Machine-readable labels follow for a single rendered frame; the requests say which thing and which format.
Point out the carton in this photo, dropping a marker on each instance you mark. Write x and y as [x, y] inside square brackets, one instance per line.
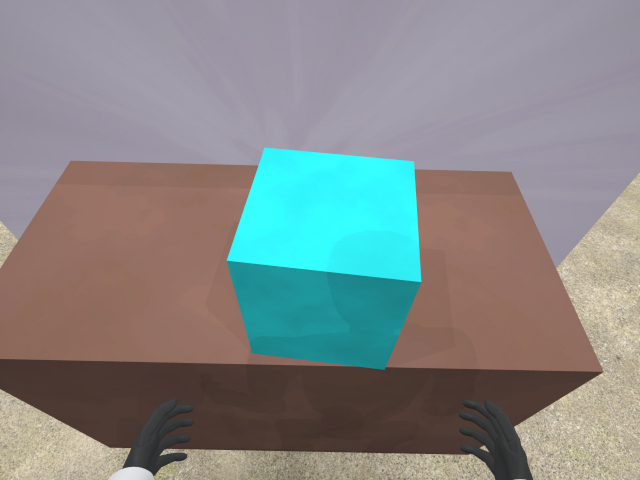
[325, 261]

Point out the pedestal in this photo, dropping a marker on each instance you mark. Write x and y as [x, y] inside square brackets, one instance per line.
[118, 297]

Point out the right robot hand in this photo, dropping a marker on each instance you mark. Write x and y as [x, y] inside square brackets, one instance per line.
[507, 459]

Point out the left robot hand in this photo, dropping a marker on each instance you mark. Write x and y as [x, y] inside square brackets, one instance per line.
[146, 450]

